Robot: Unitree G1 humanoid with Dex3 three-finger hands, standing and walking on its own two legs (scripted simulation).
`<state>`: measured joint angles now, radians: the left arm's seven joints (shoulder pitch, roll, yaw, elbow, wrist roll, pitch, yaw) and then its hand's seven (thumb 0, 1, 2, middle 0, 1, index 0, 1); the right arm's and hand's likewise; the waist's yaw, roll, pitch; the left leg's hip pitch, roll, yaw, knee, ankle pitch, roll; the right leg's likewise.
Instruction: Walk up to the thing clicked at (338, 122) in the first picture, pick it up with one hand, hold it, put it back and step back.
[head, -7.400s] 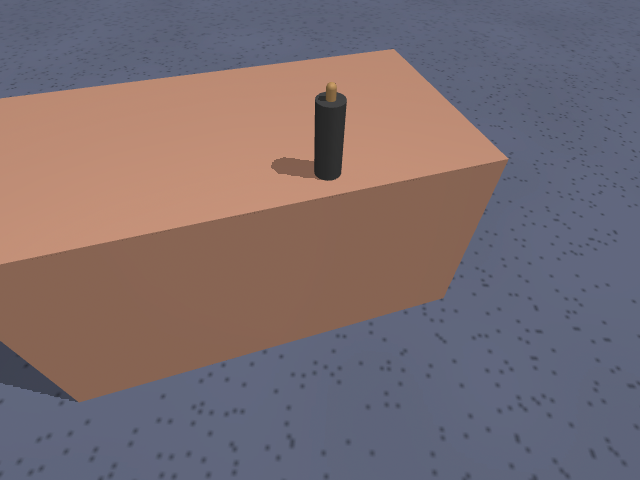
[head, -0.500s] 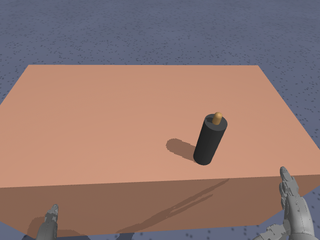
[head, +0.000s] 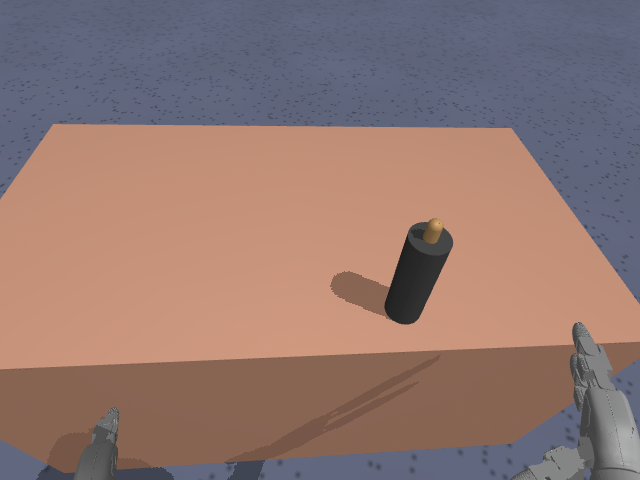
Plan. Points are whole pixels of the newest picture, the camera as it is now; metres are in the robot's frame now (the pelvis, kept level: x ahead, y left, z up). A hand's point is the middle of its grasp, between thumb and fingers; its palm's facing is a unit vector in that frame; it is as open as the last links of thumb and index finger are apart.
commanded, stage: go down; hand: right
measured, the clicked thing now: (417, 270) +0.42 -0.18 -0.02
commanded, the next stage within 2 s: none
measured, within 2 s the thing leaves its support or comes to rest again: neither
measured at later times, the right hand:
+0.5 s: hand (564, 327) +0.28 -0.31 +0.05, palm faces +0.19 +0.97 -0.12, open 17.6 cm
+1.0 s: hand (573, 296) +0.32 -0.34 +0.06, palm faces +0.12 +0.99 +0.01, open 17.4 cm
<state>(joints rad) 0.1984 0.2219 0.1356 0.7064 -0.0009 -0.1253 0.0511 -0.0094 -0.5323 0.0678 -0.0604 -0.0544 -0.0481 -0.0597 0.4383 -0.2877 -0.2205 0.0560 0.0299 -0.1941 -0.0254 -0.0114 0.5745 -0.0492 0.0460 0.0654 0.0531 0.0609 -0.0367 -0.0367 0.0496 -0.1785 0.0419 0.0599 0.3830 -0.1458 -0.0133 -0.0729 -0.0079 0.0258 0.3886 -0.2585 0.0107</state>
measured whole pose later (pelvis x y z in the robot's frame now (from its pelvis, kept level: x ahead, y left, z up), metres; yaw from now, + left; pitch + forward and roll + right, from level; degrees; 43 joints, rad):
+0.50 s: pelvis +0.00 +0.00 -0.01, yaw +0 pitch +1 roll +0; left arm 0.15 0.22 0.04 0.77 -0.03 -0.14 0.14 -0.01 -0.53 0.04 -0.06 -0.05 -0.05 -0.05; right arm -0.07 -0.48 -0.47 0.61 0.26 -0.28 0.39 -0.01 0.57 -0.03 0.05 0.05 0.05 0.05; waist 0.02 0.01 0.00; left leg -0.32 0.04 0.06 0.47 -0.17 -0.01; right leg -0.23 -0.01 0.03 0.50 -0.30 0.01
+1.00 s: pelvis +0.00 -0.01 -0.02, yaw +0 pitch +6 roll +1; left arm 0.17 0.23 -0.02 0.74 -0.03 -0.19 0.18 -0.01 -0.54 0.05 -0.06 -0.06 -0.05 -0.06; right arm -0.27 -0.58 -0.54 0.85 0.34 -0.32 0.58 -0.01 0.52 -0.03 0.05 0.05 0.05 0.04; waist 0.04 0.02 -0.05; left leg -0.44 0.04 0.06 0.53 -0.19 -0.02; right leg -0.37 -0.01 0.03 0.62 -0.36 0.00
